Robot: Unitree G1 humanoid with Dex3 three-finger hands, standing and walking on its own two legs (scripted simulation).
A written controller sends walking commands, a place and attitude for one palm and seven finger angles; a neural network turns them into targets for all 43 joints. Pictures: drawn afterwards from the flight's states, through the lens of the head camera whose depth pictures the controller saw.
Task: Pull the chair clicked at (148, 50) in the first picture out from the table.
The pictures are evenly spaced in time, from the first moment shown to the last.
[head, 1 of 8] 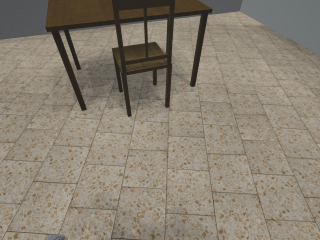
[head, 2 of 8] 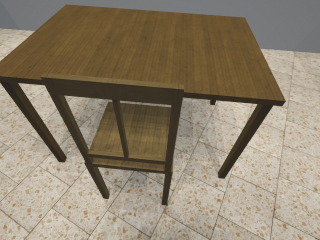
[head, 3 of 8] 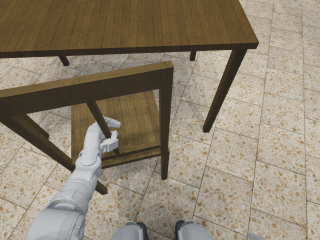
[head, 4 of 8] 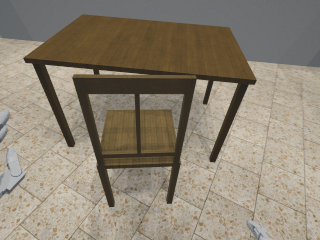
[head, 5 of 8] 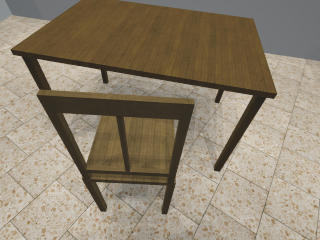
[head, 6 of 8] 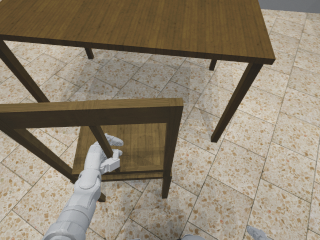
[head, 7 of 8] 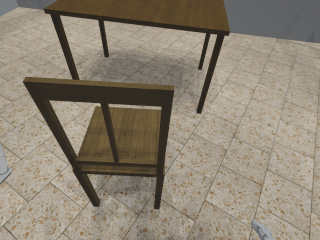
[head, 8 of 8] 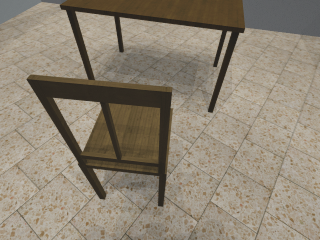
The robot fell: no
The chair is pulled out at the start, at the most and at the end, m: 0.00 0.70 0.69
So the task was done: yes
